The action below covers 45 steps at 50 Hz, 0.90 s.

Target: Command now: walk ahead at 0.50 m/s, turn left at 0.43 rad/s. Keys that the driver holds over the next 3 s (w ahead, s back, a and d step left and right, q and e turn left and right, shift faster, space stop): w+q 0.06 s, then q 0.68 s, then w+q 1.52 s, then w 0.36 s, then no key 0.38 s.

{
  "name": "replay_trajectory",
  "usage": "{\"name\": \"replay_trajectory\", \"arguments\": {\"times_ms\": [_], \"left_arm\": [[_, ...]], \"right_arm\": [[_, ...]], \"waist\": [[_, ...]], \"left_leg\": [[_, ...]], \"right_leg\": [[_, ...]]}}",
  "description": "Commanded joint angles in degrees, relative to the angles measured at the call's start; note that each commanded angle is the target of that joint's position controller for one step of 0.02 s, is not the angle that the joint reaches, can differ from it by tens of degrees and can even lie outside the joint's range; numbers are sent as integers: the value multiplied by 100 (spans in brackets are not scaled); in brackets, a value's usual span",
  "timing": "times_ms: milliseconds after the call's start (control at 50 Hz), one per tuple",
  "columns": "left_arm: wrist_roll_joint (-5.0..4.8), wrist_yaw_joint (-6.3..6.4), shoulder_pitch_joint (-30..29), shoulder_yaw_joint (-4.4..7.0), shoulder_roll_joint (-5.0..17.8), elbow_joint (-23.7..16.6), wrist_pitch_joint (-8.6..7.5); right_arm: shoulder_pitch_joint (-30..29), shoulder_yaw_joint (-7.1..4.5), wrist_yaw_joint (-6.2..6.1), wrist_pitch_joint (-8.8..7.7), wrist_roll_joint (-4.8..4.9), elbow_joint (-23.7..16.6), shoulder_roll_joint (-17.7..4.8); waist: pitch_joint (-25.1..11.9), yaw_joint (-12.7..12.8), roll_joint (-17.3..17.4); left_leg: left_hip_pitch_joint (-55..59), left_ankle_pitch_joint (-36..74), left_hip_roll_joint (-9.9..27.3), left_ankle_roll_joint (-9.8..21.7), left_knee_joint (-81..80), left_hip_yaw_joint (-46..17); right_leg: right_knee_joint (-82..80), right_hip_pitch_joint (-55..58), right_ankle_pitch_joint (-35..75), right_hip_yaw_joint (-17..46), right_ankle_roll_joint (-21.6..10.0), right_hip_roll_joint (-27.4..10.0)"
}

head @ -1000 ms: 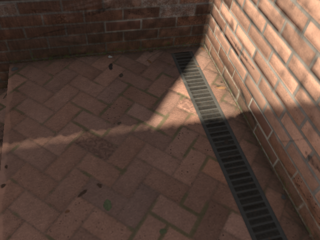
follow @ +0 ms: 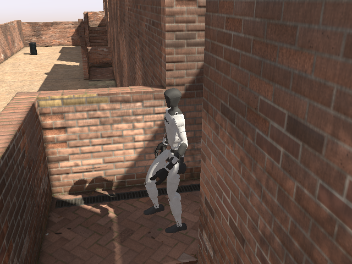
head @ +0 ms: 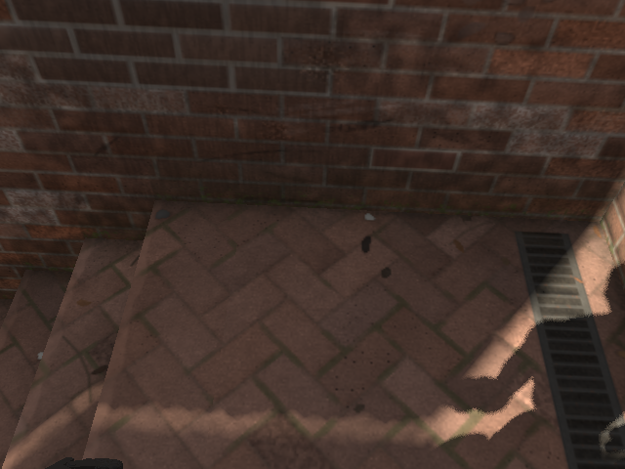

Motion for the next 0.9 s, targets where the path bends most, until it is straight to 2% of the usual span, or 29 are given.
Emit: {"name": "replay_trajectory", "arguments": {"times_ms": [20,60,100,140,160,180,200,220,240,260,280,320,360,400,460,480,560,620,640,660,680,700,720,740,760,780,820,840,900], "left_arm": [[-20,-43,-367,7,193,-384,-79],[-84,-81,-672,30,282,-483,-114],[-55,-92,-730,115,469,-541,-141],[1,-91,-499,203,599,-510,-178],[30,-72,-153,244,626,-418,-194],[104,-27,250,305,789,-385,-208],[192,29,915,377,1171,-389,-169],[142,-14,1022,404,1214,-319,-12],[52,-23,836,328,809,-422,92],[20,5,608,244,494,-458,148],[31,20,295,191,373,-432,189],[109,44,-80,215,441,-359,213],[145,77,-192,257,482,-280,172],[86,86,-161,277,526,-177,178],[15,111,-224,331,675,-99,279],[-55,121,-293,356,744,-73,286],[-171,53,-132,448,982,134,316],[-327,11,-145,485,1024,256,371],[-307,-19,139,438,815,392,387],[-61,-64,212,317,451,296,377],[84,-2,-230,281,429,-24,381],[20,25,-414,366,668,13,414],[-87,50,-358,383,689,34,447],[-84,101,-188,400,683,175,467],[-21,112,-128,425,775,201,463],[-22,71,-100,423,734,213,437],[-111,-5,-187,409,688,204,382],[-143,-11,-278,398,650,222,364],[-123,-42,-493,358,559,201,249]], "right_arm": [[-286,-279,-98,-85,43,-401,-1043],[-41,-302,-110,-59,91,-308,-1109],[53,-313,-144,6,107,-248,-1097],[44,-336,-189,105,88,-251,-1088],[-64,-311,-204,148,90,-307,-976],[-98,-247,-207,153,59,-412,-758],[156,-121,-217,146,-85,-568,-388],[1213,-68,-198,137,43,-519,-337],[1073,-211,-217,206,127,-387,-888],[431,-284,-243,305,149,-489,-1071],[152,-305,-289,418,122,-535,-1041],[107,-310,-325,607,75,-626,-838],[83,-281,-338,667,56,-688,-627],[-146,-271,-343,714,51,-806,-559],[-508,-241,-242,740,28,-973,-510],[-599,-252,-229,751,40,-1018,-540],[-993,-298,-110,830,40,-1263,-659],[-832,-361,-40,857,28,-1259,-715],[-567,-455,-94,861,1,-1171,-953],[-231,-639,-222,860,-7,-1175,-1647],[-360,-607,-211,739,-146,-1306,-1808],[-477,-516,-146,581,-158,-1315,-1506],[-720,-457,-140,464,-119,-1271,-1387],[-988,-429,-150,423,-36,-1282,-1250],[-1047,-376,-170,424,69,-1249,-1090],[-964,-338,-193,426,85,-1240,-1045],[-881,-323,-219,399,51,-1257,-1019],[-820,-306,-231,355,39,-1235,-963],[-697,-348,-251,298,16,-1139,-1096]], "waist": [[28,120,549],[25,19,568],[20,74,657],[-192,209,828],[-384,403,834],[-795,590,699],[-1719,703,-349],[-2610,358,-1779],[-2290,449,-1017],[-1567,564,-556],[-1112,481,-273],[-627,244,-536],[-575,198,-614],[-669,258,-498],[-733,342,-376],[-646,356,-307],[-499,474,-443],[-544,281,-395],[-660,225,-27],[-817,282,1484],[-897,148,1926],[-944,57,1118],[-818,243,951],[-748,376,718],[-770,412,748],[-823,427,911],[-714,360,1041],[-584,276,1114],[-364,183,1137]], "left_leg": [[-638,783,1222,886,-669,-972],[-540,477,1325,824,-519,-1168],[-226,850,1356,651,-32,-1379],[48,1386,1320,450,618,-1583],[3,1541,1120,300,1059,-1559],[-309,1377,740,59,1858,-1387],[-1363,-838,254,-282,3603,-929],[-2589,-3366,-84,-547,5038,-665],[-2931,-2864,309,-675,5623,-843],[-3158,-2473,469,-751,5729,-594],[-3066,-2202,642,-825,5603,-448],[-2437,-1789,828,-883,5292,-256],[-2191,-1462,831,-895,4907,-93],[-2198,-1173,915,-890,4487,-95],[-1864,-739,986,-806,3692,12],[-1690,-554,975,-758,3343,62],[-1373,-729,894,-562,2444,323],[-608,-107,679,-244,1118,569],[119,714,677,-25,655,326],[1194,3138,1857,484,478,-1266],[1075,3184,2778,1641,290,-2684],[868,3008,2594,1680,194,-2363],[739,2798,2299,1361,223,-1877],[689,2475,2001,1061,269,-1569],[727,1819,1876,939,182,-1534],[663,1023,1758,929,21,-1584],[687,-664,1658,942,-361,-1818],[729,-975,1607,942,-480,-1869],[560,-1109,1536,943,-480,-1963]], "right_leg": [[-1080,679,1057,-92,95,263],[-1412,893,1243,-19,71,367],[-1775,1012,1106,92,-38,459],[-1946,1368,795,44,-196,557],[-2197,1894,1010,-76,-314,564],[-2251,2796,1771,47,-514,219],[-1766,4484,3704,1087,-976,-1083],[-2004,5595,3453,2941,-1906,-2257],[-2334,5112,2120,2932,-1813,-2004],[-2472,4493,1551,2117,-1594,-1711],[-2625,3782,1458,1547,-1498,-1426],[-3024,2550,1323,746,-1465,-1081],[-3247,2300,1514,267,-1554,-1014],[-3294,2537,1813,65,-1687,-1162],[-3345,2624,1486,-284,-1684,-1233],[-3432,2558,1223,-415,-1612,-1238],[-3247,2894,971,-557,-1447,-1389],[-2584,2958,934,-824,-1019,-1265],[-1978,2594,601,-1077,-660,-985],[-293,1331,-1159,-1617,-106,-263],[1181,110,-3083,-995,195,506],[1957,12,-3020,-276,146,411],[2097,-34,-2539,-106,53,336],[1909,-20,-2112,-9,43,263],[1732,-37,-1717,0,62,241],[1678,103,-1385,-30,76,288],[1111,82,-944,-20,64,352],[631,71,-851,-17,56,391],[-448,403,-779,45,70,492]]}}
Next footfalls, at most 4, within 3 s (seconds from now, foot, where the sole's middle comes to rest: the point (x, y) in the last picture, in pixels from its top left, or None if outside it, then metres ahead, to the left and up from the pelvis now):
0.18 right None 0.29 -0.14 -0.78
0.64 left None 0.22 0.11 -0.78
1.08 right None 0.37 -0.04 -0.78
1.54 left None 0.43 0.32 -0.78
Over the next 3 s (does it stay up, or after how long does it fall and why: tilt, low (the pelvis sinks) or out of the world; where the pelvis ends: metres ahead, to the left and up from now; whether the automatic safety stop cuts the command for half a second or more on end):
stays up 0.60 0.75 -0.38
